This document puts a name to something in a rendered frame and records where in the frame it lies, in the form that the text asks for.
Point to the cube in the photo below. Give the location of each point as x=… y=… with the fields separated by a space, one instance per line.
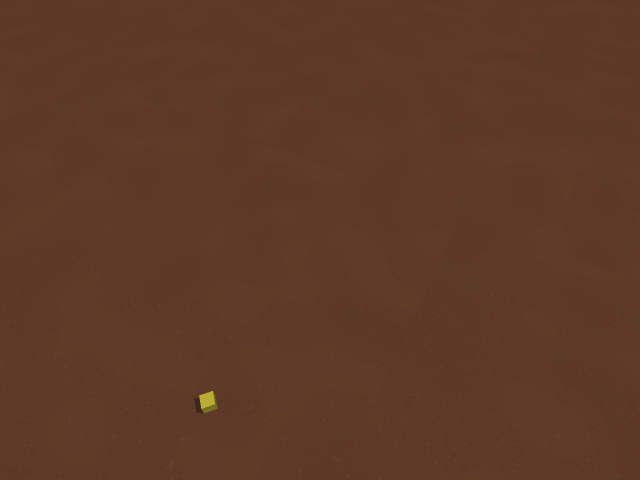
x=208 y=402

